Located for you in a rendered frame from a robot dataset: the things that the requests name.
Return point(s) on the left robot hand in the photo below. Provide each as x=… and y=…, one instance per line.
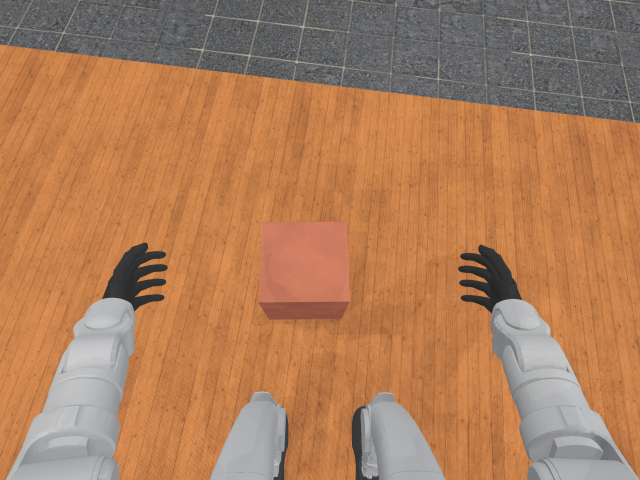
x=123, y=284

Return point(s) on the left robot thigh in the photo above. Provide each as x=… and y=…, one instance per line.
x=248, y=452

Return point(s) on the robot left forearm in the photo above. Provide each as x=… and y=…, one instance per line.
x=79, y=418

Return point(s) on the left robot upper arm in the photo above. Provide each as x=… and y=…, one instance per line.
x=96, y=467

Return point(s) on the right robot upper arm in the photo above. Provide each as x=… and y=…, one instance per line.
x=578, y=469

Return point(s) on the robot right shin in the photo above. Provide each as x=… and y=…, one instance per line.
x=369, y=464

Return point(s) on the carton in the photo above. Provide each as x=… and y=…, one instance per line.
x=304, y=272

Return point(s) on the right robot hand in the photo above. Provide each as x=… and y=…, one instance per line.
x=501, y=286

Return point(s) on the robot right forearm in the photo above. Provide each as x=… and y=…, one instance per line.
x=556, y=420

